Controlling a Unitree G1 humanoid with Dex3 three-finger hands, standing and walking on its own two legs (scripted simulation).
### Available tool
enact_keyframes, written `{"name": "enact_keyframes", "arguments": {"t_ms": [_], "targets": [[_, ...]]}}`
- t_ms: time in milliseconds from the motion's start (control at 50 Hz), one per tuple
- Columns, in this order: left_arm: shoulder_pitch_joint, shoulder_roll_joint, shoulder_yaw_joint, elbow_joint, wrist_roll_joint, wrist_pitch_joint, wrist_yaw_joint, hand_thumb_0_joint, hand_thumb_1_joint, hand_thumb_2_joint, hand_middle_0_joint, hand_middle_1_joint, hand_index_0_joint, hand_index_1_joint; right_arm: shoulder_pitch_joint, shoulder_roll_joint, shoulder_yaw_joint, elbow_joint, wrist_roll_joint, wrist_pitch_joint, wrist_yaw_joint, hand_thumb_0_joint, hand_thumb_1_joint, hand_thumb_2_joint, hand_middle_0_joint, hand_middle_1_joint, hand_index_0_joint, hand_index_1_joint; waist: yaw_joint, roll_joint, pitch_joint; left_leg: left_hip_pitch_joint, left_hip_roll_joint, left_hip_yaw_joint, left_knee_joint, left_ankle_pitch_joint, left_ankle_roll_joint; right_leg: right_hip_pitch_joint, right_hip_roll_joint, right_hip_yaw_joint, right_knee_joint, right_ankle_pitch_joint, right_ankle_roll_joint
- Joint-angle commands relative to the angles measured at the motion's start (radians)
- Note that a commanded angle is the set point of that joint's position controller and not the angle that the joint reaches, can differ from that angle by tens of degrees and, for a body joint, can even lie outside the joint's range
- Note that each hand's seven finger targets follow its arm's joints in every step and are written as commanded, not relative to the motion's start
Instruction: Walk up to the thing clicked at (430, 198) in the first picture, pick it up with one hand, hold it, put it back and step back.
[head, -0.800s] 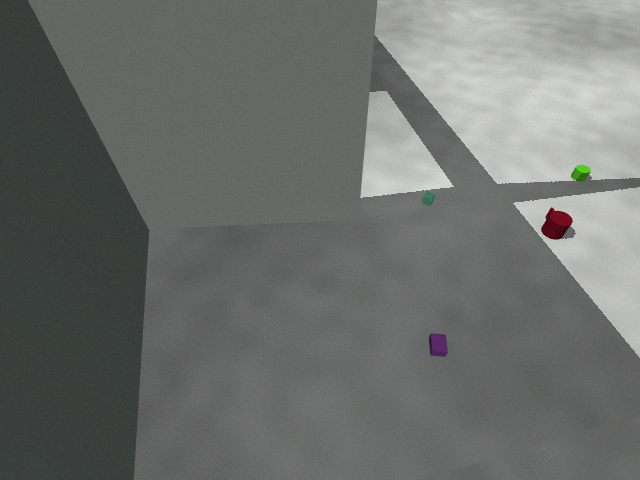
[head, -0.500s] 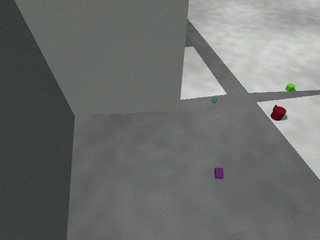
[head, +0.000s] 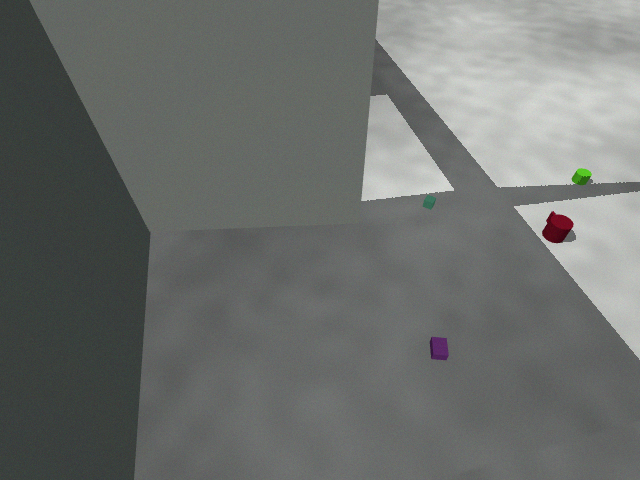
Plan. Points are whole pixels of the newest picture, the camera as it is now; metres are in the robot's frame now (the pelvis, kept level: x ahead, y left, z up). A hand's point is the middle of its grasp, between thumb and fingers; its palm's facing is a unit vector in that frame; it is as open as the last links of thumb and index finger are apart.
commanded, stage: stand
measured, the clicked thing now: (429, 202) +1.35 -0.50 -0.76
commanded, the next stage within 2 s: walk up in 0.32 s
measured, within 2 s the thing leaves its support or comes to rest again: neither
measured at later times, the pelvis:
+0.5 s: pelvis -0.02 +0.03 -0.01, yaw -12 degrees
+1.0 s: pelvis -0.03 +0.05 -0.03, yaw -34 degrees
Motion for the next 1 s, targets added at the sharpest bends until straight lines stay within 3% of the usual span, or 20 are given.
{"name": "enact_keyframes", "arguments": {"t_ms": [0, 280, 300, 380, 420, 460, 500, 520, 540, 560, 580, 620, 680, 740, 760, 900, 920, 940, 960, 980], "targets": [[-0.024, 0.211, 0.039, -0.058, -0.005, -0.019, 0.011, 0.0, 0.9, 0.9, -0.2, -0.3, -0.2, -0.3, -0.036, -0.212, -0.043, -0.063, -0.003, -0.024, -0.014, 0.0, -0.9, -0.9, 0.2, 0.3, 0.2, 0.3, 0.005, -0.009, -0.092, 0.022, 0.137, -0.094, -0.043, 0.205, 0.018, 0.016, -0.116, 0.087, -0.041, 0.167, -0.039], [-0.021, 0.217, 0.039, -0.056, -0.005, -0.021, 0.014, 0.0, 0.9, 0.9, -0.2, -0.3, -0.2, -0.3, -0.031, -0.211, -0.045, -0.055, -0.004, -0.018, -0.011, 0.0, -0.9, -0.9, 0.2, 0.3, 0.2, 0.3, 0.0, -0.015, -0.058, -0.001, 0.132, -0.096, -0.06, 0.136, 0.017, -0.001, -0.114, 0.09, -0.066, 0.106, -0.036], [0.037, 0.289, 0.072, -0.146, 0.013, -0.001, 0.013, 0.0, 0.9, 0.9, -0.2, -0.3, -0.2, -0.3, -0.109, -0.323, -0.124, -0.145, -0.017, -0.008, 0.0, 0.0, -0.9, -0.9, 0.2, 0.3, 0.2, 0.3, -0.009, 0.003, -0.006, 0.043, 0.062, 0.051, 0.146, 0.013, 0.007, -0.176, -0.119, 0.26, 0.005, 0.28, -0.081], [0.094, 0.35, 0.118, -0.246, 0.031, -0.011, 0.024, 0.0, 0.9, 0.9, -0.2, -0.3, -0.2, -0.3, -0.065, -0.225, -0.12, -0.231, -0.012, 0.012, 0.012, 0.0, -0.9, -0.9, 0.2, 0.3, 0.2, 0.3, 0.015, -0.237, -0.075, -0.269, -0.026, -0.076, 0.458, -0.389, 0.001, -0.032, -0.303, 0.599, 0.028, 0.432, -0.289], [0.076, 0.314, 0.112, -0.303, 0.037, -0.012, 0.027, 0.0, 0.9, 0.9, -0.2, -0.3, -0.2, -0.3, -0.049, -0.228, -0.132, -0.254, -0.008, 0.017, 0.014, 0.0, -0.9, -0.9, 0.2, 0.3, 0.2, 0.3, -0.008, -0.227, -0.089, -0.275, 0.007, -0.122, 0.48, -0.363, 0.008, -0.051, -0.25, 0.562, 0.066, 0.436, -0.276], [0.077, 0.284, 0.109, -0.342, 0.036, -0.005, 0.023, 0.0, 0.9, 0.9, -0.2, -0.3, -0.2, -0.3, -0.016, -0.222, -0.139, -0.277, -0.011, 0.015, 0.014, 0.0, -0.9, -0.9, 0.2, 0.3, 0.2, 0.3, -0.02, -0.192, -0.123, -0.196, -0.018, -0.064, 0.361, -0.278, 0.009, -0.094, -0.159, 0.498, 0.12, 0.439, -0.209], [0.013, 0.261, 0.099, -0.391, 0.02, 0.013, 0.012, 0.0, 0.9, 0.9, -0.2, -0.3, -0.2, -0.3, 0.121, -0.224, -0.151, -0.26, -0.026, 0.009, 0.007, 0.0, -0.9, -0.9, 0.2, 0.3, 0.2, 0.3, -0.1, -0.097, -0.154, 0.122, 0.006, -0.063, 0.041, -0.103, 0.02, -0.32, -0.03, 0.369, 0.262, 0.295, -0.103], [0.016, 0.178, 0.079, -0.424, 0.012, 0.017, 0.015, 0.0, 0.9, 0.9, -0.2, -0.3, -0.2, -0.3, 0.152, -0.305, -0.177, -0.278, -0.044, 0.005, -0.003, 0.0, -0.9, -0.9, 0.2, 0.3, 0.2, 0.3, -0.113, 0.14, -0.145, 0.252, 0.232, -0.316, -0.086, -0.024, 0.065, -0.512, 0.109, 0.239, 0.447, -0.038, -0.023], [0.126, 0.195, 0.081, -0.404, 0.02, 0.026, 0.023, 0.0, 0.9, 0.9, -0.2, -0.3, -0.2, -0.3, 0.058, -0.337, -0.184, -0.334, -0.04, 0.005, -0.012, 0.0, -0.9, -0.9, 0.2, 0.3, 0.2, 0.3, -0.036, 0.22, -0.12, 0.153, 0.401, -0.408, -0.053, 0.139, 0.12, -0.521, 0.143, 0.193, 0.597, -0.374, 0.002], [0.17, 0.27, 0.101, -0.389, 0.03, 0.036, 0.029, 0.0, 0.9, 0.9, -0.2, -0.3, -0.2, -0.3, -0.007, -0.359, -0.192, -0.37, -0.032, 0.007, -0.004, 0.0, -0.9, -0.9, 0.2, 0.3, 0.2, 0.3, -0.038, 0.21, -0.107, -0.017, 0.491, -0.428, -0.074, 0.055, 0.238, -0.436, 0.067, 0.161, 0.723, -0.426, 0.011], [0.126, 0.303, 0.109, -0.378, 0.021, 0.044, 0.018, 0.0, 0.9, 0.9, -0.2, -0.3, -0.2, -0.3, 0.0, -0.346, -0.196, -0.39, -0.013, 0.004, -0.004, 0.0, -0.9, -0.9, 0.2, 0.3, 0.2, 0.3, -0.036, 0.121, -0.033, -0.125, 0.488, -0.418, -0.088, 0.021, 0.254, -0.414, 0.016, 0.167, 0.795, -0.349, 0.0], [0.155, 0.286, 0.124, -0.356, -0.003, 0.049, -0.016, 0.0, 0.9, 0.9, -0.2, -0.3, -0.2, -0.3, -0.028, -0.283, -0.175, -0.408, -0.016, -0.01, -0.012, 0.0, -0.9, -0.9, 0.2, 0.3, 0.2, 0.3, -0.001, 0.101, 0.002, -0.089, 0.328, -0.223, -0.055, 0.035, 0.179, -0.431, 0.013, 0.181, 0.834, -0.215, -0.013], [0.153, 0.239, 0.114, -0.389, 0.002, 0.048, -0.045, 0.0, 0.9, 0.9, -0.2, -0.3, -0.2, -0.3, 0.091, -0.277, -0.17, -0.405, -0.015, -0.023, -0.012, 0.0, -0.9, -0.9, 0.2, 0.3, 0.2, 0.3, -0.033, 0.163, -0.027, 0.082, 0.269, -0.098, 0.031, 0.221, 0.125, -0.503, 0.008, 0.121, 0.668, -0.164, -0.017], [0.075, 0.221, 0.109, -0.441, 0.005, 0.046, -0.054, 0.0, 0.9, 0.9, -0.2, -0.3, -0.2, -0.3, 0.201, -0.31, -0.179, -0.415, -0.015, -0.027, -0.009, 0.0, -0.9, -0.9, 0.2, 0.3, 0.2, 0.3, -0.078, 0.162, -0.031, 0.126, 0.317, -0.084, 0.048, 0.34, 0.131, -0.487, 0.009, 0.071, 0.566, -0.19, -0.015], [0.075, 0.222, 0.11, -0.449, 0.006, 0.047, -0.053, 0.0, 0.9, 0.9, -0.2, -0.3, -0.2, -0.3, 0.196, -0.322, -0.181, -0.43, -0.015, -0.028, -0.007, 0.0, -0.9, -0.9, 0.2, 0.3, 0.2, 0.3, -0.071, 0.161, -0.033, 0.088, 0.343, -0.078, 0.054, 0.321, 0.155, -0.441, -0.003, 0.052, 0.549, -0.2, -0.014], [0.145, 0.217, 0.124, -0.433, 0.01, 0.019, -0.043, 0.0, 0.9, 0.9, -0.2, -0.3, -0.2, -0.3, 0.192, -0.331, -0.171, -0.467, -0.008, -0.006, 0.008, 0.0, -0.9, -0.9, 0.2, 0.3, 0.2, 0.3, -0.031, 0.159, -0.069, -0.053, 0.314, 0.048, 0.241, 0.274, 0.136, -0.165, 0.06, -0.052, 0.231, -0.175, -0.067], [0.223, 0.239, 0.14, -0.408, 0.012, 0.01, -0.037, 0.0, 0.9, 0.9, -0.2, -0.3, -0.2, -0.3, 0.174, -0.317, -0.163, -0.477, -0.001, -0.003, 0.011, 0.0, -0.9, -0.9, 0.2, 0.3, 0.2, 0.3, 0.024, 0.097, -0.112, -0.113, 0.276, 0.107, 0.397, 0.283, 0.107, -0.012, 0.063, -0.036, 0.103, -0.111, -0.097], [0.315, 0.329, 0.173, -0.39, 0.015, -0.005, -0.025, 0.0, 0.9, 0.9, -0.2, -0.3, -0.2, -0.3, 0.192, -0.25, -0.138, -0.495, 0.004, -0.005, 0.01, 0.0, -0.9, -0.9, 0.2, 0.3, 0.2, 0.3, 0.077, -0.14, -0.152, -0.293, 0.183, 0.151, 0.678, 0.132, 0.047, 0.153, -0.062, 0.231, 0.027, -0.108, -0.147], [0.268, 0.403, 0.183, -0.432, 0.018, -0.018, -0.016, 0.0, 0.9, 0.9, -0.2, -0.3, -0.2, -0.3, 0.188, -0.181, -0.108, -0.523, 0.011, -0.004, 0.013, 0.0, -0.9, -0.9, 0.2, 0.3, 0.2, 0.3, 0.059, -0.325, -0.107, -0.615, 0.011, 0.127, 0.785, -0.367, -0.016, 0.242, -0.277, 0.635, 0.018, 0.005, -0.269], [0.241, 0.406, 0.184, -0.446, 0.004, -0.006, -0.014, 0.0, 0.9, 0.9, -0.2, -0.3, -0.2, -0.3, 0.15, -0.262, -0.13, -0.51, 0.002, 0.003, -0.004, 0.0, -0.9, -0.9, 0.2, 0.3, 0.2, 0.3, 0.076, -0.236, -0.085, -0.528, 0.088, -0.006, 0.865, -0.45, -0.02, 0.057, -0.354, 0.668, 0.019, 0.005, -0.371]]}}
